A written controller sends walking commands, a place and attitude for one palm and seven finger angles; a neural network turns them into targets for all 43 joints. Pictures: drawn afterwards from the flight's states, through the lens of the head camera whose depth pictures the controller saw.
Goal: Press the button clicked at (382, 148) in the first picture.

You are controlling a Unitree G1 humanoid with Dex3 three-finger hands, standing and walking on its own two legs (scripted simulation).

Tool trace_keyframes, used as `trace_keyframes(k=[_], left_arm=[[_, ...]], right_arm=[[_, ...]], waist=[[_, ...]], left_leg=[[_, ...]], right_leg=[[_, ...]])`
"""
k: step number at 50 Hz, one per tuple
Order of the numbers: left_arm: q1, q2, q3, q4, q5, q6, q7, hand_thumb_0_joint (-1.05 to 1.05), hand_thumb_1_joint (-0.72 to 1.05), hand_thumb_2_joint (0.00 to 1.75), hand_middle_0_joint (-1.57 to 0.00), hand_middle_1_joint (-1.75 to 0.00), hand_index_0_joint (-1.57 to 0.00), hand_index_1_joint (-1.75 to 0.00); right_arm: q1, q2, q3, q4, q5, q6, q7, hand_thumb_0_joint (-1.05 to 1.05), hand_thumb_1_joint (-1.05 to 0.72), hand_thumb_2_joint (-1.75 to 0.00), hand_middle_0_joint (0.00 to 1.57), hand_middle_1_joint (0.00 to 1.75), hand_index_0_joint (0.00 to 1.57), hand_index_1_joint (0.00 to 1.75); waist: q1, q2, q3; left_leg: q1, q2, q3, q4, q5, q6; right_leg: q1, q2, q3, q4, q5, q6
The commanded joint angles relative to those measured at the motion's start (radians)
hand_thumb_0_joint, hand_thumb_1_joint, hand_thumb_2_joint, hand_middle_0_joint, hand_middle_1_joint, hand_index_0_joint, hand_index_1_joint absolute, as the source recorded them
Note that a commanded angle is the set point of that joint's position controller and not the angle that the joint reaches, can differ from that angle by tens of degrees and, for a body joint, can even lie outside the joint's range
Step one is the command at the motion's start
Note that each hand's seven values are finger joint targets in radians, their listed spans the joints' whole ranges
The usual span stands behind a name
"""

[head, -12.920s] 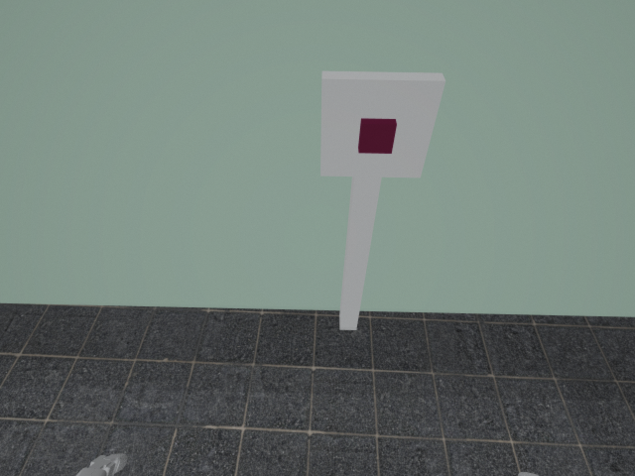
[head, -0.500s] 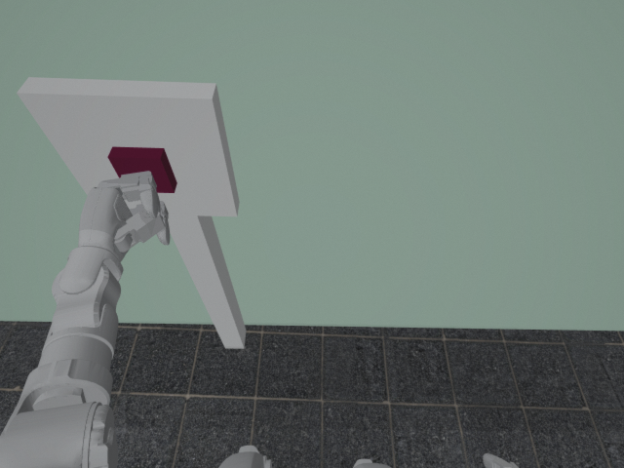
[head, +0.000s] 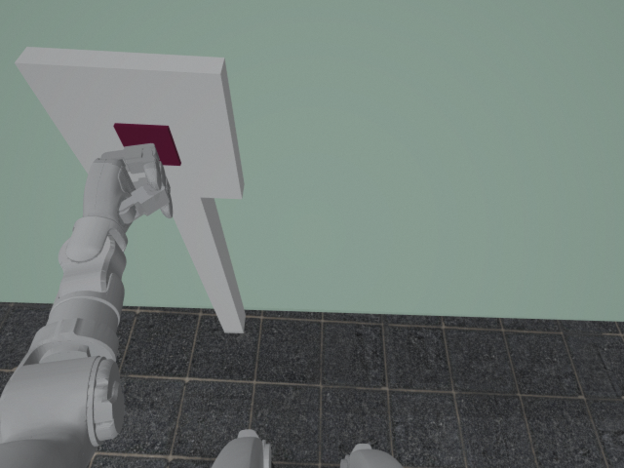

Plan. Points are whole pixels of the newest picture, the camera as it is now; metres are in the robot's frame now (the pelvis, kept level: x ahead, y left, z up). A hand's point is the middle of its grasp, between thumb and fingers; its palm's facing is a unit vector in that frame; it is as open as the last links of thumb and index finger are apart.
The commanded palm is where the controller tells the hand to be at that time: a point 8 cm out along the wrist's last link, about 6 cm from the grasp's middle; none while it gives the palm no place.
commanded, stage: press the button with the knuckle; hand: left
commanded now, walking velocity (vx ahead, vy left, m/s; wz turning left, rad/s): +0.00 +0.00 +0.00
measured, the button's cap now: (151, 140) +0.50 +0.21 +0.11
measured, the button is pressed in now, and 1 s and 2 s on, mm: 12 6 0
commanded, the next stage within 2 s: hold the button down briefly in 0.22 s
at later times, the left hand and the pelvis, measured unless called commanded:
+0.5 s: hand (162, 189) +0.45 +0.19 +0.08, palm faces -0.03 -1.00 -0.03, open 2.9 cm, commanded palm +0.46 +0.23 +0.08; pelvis -0.03 +0.00 -0.01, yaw +1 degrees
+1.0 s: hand (162, 195) +0.44 +0.19 +0.08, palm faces -0.02 -1.00 -0.02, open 2.9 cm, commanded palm +0.42 +0.23 +0.08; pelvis -0.02 +0.00 -0.01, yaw +0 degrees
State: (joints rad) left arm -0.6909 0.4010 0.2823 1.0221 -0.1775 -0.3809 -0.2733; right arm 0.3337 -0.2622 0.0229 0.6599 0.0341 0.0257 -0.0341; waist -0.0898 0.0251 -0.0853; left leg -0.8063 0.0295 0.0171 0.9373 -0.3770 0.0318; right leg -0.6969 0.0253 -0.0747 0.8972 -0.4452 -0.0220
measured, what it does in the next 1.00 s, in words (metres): stands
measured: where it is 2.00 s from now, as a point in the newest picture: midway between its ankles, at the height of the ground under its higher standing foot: outside the picture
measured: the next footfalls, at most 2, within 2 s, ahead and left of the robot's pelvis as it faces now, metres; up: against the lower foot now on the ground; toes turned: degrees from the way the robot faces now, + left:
none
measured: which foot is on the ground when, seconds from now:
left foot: down 0.00-1.00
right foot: down 0.00-1.00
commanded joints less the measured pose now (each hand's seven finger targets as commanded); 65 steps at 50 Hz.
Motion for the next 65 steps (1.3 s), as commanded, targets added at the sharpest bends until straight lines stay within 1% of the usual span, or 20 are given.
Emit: trace_keyframes(k=[1, 5, 10, 11, 16, 25, 27, 30, 33, 35, 38, 43, 47, 49, 53, 57, 58, 62, 64, 65], left_arm=[[-0.580, 0.210, 0.021, -0.206, -0.001, -0.087, 0.021, 0.00, 0.90, 0.90, -1.30, -1.50, -1.30, -1.50], [-0.637, 0.187, -0.002, -0.192, 0.003, -0.097, 0.027, 0.00, 0.90, 0.90, -1.30, -1.50, -1.30, -1.50], [-0.685, 0.237, 0.021, -0.146, 0.011, -0.097, 0.035, 0.00, 0.90, 0.90, -1.30, -1.50, -1.30, -1.50], [-0.706, 0.215, -0.004, -0.133, 0.010, -0.091, 0.033, 0.00, 0.90, 0.90, -1.30, -1.50, -1.30, -1.50], [-0.749, 0.262, 0.019, -0.100, 0.010, -0.088, 0.032, 0.00, 0.90, 0.90, -1.30, -1.50, -1.30, -1.50], [-0.794, 0.257, -0.009, -0.097, 0.007, -0.066, 0.029, 0.00, 0.90, 0.90, -1.30, -1.50, -1.30, -1.50], [-0.790, 0.287, 0.014, -0.089, 0.006, -0.058, 0.034, 0.00, 0.90, 0.90, -1.30, -1.50, -1.30, -1.50], [-0.812, 0.286, 0.013, -0.111, 0.009, -0.063, 0.036, 0.00, 0.90, 0.90, -1.30, -1.50, -1.30, -1.50], [-0.801, 0.243, -0.013, -0.104, 0.009, -0.057, 0.038, 0.00, 0.90, 0.90, -1.30, -1.50, -1.30, -1.50], [-0.777, 0.236, -0.006, -0.113, 0.012, -0.063, 0.041, 0.00, 0.90, 0.90, -1.30, -1.50, -1.30, -1.50], [-0.736, 0.250, 0.007, -0.092, 0.010, -0.051, 0.041, 0.00, 0.90, 0.90, -1.30, -1.50, -1.30, -1.50], [-0.666, 0.240, 0.012, -0.118, 0.013, -0.053, 0.034, 0.00, 0.90, 0.90, -1.30, -1.50, -1.30, -1.50], [-0.552, 0.216, 0.020, -0.208, 0.001, -0.070, 0.024, 0.00, 0.90, 0.90, -1.30, -1.50, -1.30, -1.50], [-0.486, 0.197, 0.018, -0.206, -0.013, -0.065, 0.018, 0.00, 0.90, 0.90, -1.30, -1.50, -1.30, -1.50], [-0.420, 0.196, 0.024, -0.282, -0.024, -0.064, 0.016, 0.00, 0.90, 0.90, -1.30, -1.50, -1.30, -1.50], [-0.266, 0.141, -0.002, -0.377, -0.033, -0.062, 0.019, 0.00, 0.90, 0.90, -1.30, -1.50, -1.30, -1.50], [-0.211, 0.159, 0.018, -0.385, -0.036, -0.057, 0.020, 0.00, 0.90, 0.90, -1.30, -1.50, -1.30, -1.50], [-0.063, 0.145, 0.025, -0.455, -0.053, -0.029, 0.020, 0.00, 0.90, 0.90, -1.30, -1.50, -1.30, -1.50], [-0.001, 0.167, 0.052, -0.510, -0.060, -0.023, 0.022, 0.00, 0.90, 0.90, -1.30, -1.50, -1.30, -1.50], [0.037, 0.143, 0.043, -0.548, -0.067, -0.019, 0.020, 0.00, 0.90, 0.90, -1.30, -1.50, -1.30, -1.50]], right_arm=[[0.094, -0.174, -0.059, -0.067, -0.002, -0.036, -0.016, 0.00, -0.90, -0.90, 0.20, 0.30, 0.20, 0.30], [0.094, -0.173, -0.056, -0.062, -0.002, -0.041, -0.014, 0.00, -0.90, -0.90, 0.20, 0.30, 0.20, 0.30], [0.101, -0.182, -0.051, -0.055, -0.003, -0.048, -0.020, 0.00, -0.90, -0.90, 0.20, 0.30, 0.20, 0.30], [0.100, -0.180, -0.047, -0.054, -0.001, -0.051, -0.021, 0.00, -0.90, -0.90, 0.20, 0.30, 0.20, 0.30], [0.113, -0.192, -0.044, -0.047, -0.002, -0.067, -0.028, 0.00, -0.90, -0.90, 0.20, 0.30, 0.20, 0.30], [0.123, -0.200, -0.038, -0.049, -0.001, -0.091, -0.033, 0.00, -0.90, -0.90, 0.20, 0.30, 0.20, 0.30], [0.127, -0.205, -0.038, -0.049, -0.001, -0.094, -0.034, 0.00, -0.90, -0.90, 0.20, 0.30, 0.20, 0.30], [0.133, -0.204, -0.039, -0.048, -0.003, -0.102, -0.033, 0.00, -0.90, -0.90, 0.20, 0.30, 0.20, 0.30], [0.133, -0.199, -0.040, -0.049, -0.005, -0.104, -0.028, 0.00, -0.90, -0.90, 0.20, 0.30, 0.20, 0.30], [0.135, -0.201, -0.045, -0.052, -0.009, -0.105, -0.024, 0.00, -0.90, -0.90, 0.20, 0.30, 0.20, 0.30], [0.132, -0.204, -0.044, -0.056, -0.007, -0.100, -0.022, 0.00, -0.90, -0.90, 0.20, 0.30, 0.20, 0.30], [0.125, -0.195, -0.047, -0.073, -0.006, -0.094, -0.015, 0.00, -0.90, -0.90, 0.20, 0.30, 0.20, 0.30], [0.116, -0.185, -0.057, -0.095, -0.005, -0.085, -0.008, 0.00, -0.90, -0.90, 0.20, 0.30, 0.20, 0.30], [0.109, -0.181, -0.054, -0.105, -0.002, -0.076, -0.006, 0.00, -0.90, -0.90, 0.20, 0.30, 0.20, 0.30], [0.083, -0.173, -0.057, -0.123, 0.008, -0.063, -0.008, 0.00, -0.90, -0.90, 0.20, 0.30, 0.20, 0.30], [0.061, -0.161, -0.060, -0.149, 0.011, -0.057, -0.003, 0.00, -0.90, -0.90, 0.20, 0.30, 0.20, 0.30], [0.057, -0.163, -0.060, -0.156, 0.012, -0.053, -0.002, 0.00, -0.90, -0.90, 0.20, 0.30, 0.20, 0.30], [0.034, -0.157, -0.058, -0.185, 0.014, -0.046, 0.004, 0.00, -0.90, -0.90, 0.20, 0.30, 0.20, 0.30], [0.023, -0.156, -0.060, -0.199, 0.013, -0.046, 0.004, 0.00, -0.90, -0.90, 0.20, 0.30, 0.20, 0.30], [0.009, -0.149, -0.060, -0.211, 0.015, -0.047, 0.005, 0.00, -0.90, -0.90, 0.20, 0.30, 0.20, 0.30]], waist=[[-0.072, 0.067, -0.372], [-0.083, 0.084, -0.372], [-0.092, 0.073, -0.361], [-0.109, 0.066, -0.337], [-0.112, 0.064, -0.351], [-0.127, 0.097, -0.358], [-0.127, 0.078, -0.358], [-0.122, 0.110, -0.387], [-0.125, 0.112, -0.359], [-0.114, 0.121, -0.388], [-0.114, 0.064, -0.342], [-0.087, 0.071, -0.352], [-0.047, 0.109, -0.436], [-0.045, 0.046, -0.403], [-0.022, 0.051, -0.365], [-0.005, 0.058, -0.381], [0.012, 0.049, -0.362], [0.028, 0.014, -0.337], [0.043, -0.005, -0.343], [0.047, 0.001, -0.358]], left_leg=[[0.410, 0.000, -0.094, -0.102, 0.162, 0.000], [0.417, 0.000, -0.102, -0.105, 0.126, 0.000], [0.366, -0.002, -0.105, -0.106, 0.048, 0.002], [0.350, -0.002, -0.105, -0.106, 0.022, 0.003], [0.318, -0.002, -0.113, -0.105, -0.042, 0.004], [0.286, 0.000, -0.117, -0.102, -0.118, 0.007], [0.266, -0.001, -0.116, -0.100, -0.129, 0.008], [0.291, 0.000, -0.121, -0.099, -0.109, 0.006], [0.299, 0.000, -0.127, -0.107, -0.130, 0.002], [0.329, 0.000, -0.136, -0.109, -0.106, 0.000], [0.274, -0.003, -0.122, -0.110, -0.133, 0.006], [0.285, -0.005, -0.112, -0.112, -0.095, 0.004], [0.381, -0.002, -0.105, -0.109, 0.032, -0.002], [0.349, -0.004, -0.094, -0.107, 0.052, 0.005], [0.347, -0.007, -0.080, -0.123, 0.074, 0.004], [0.410, -0.007, -0.070, -0.127, 0.173, 0.003], [0.398, -0.007, -0.072, -0.134, 0.177, 0.000], [0.379, -0.011, -0.054, -0.141, 0.227, 0.002], [0.365, -0.016, -0.045, -0.139, 0.257, 0.007], [0.379, -0.017, -0.035, -0.142, 0.278, 0.007]], right_leg=[[-0.065, 0.023, 0.055, -0.140, 0.170, 0.002], [-0.092, 0.025, 0.052, -0.139, 0.138, 0.001], [-0.102, 0.022, 0.061, -0.142, 0.086, 0.002], [-0.115, 0.023, 0.060, -0.145, 0.072, 0.005], [-0.128, 0.022, 0.064, -0.138, 0.028, 0.005], [-0.166, 0.018, 0.067, -0.128, -0.016, 0.007], [-0.158, 0.018, 0.069, -0.131, -0.023, 0.009], [-0.163, 0.017, 0.066, -0.122, -0.013, 0.006], [-0.183, 0.018, 0.059, -0.123, -0.018, 0.005], [-0.186, 0.017, 0.053, -0.115, -0.004, -0.001], [-0.164, 0.017, 0.058, -0.130, -0.023, 0.004], [-0.132, 0.018, 0.056, -0.130, -0.004, 0.002], [-0.093, 0.023, 0.045, -0.122, 0.069, -0.005], [-0.052, 0.027, 0.047, -0.134, 0.089, -0.003], [-0.015, 0.028, 0.048, -0.144, 0.114, -0.001], [0.019, 0.029, 0.041, -0.144, 0.202, -0.003], [0.033, 0.030, 0.039, -0.144, 0.208, -0.005], [0.095, 0.027, 0.042, -0.146, 0.286, 0.001], [0.150, 0.025, 0.051, -0.145, 0.337, 0.001], [0.164, 0.021, 0.052, -0.146, 0.367, 0.005]])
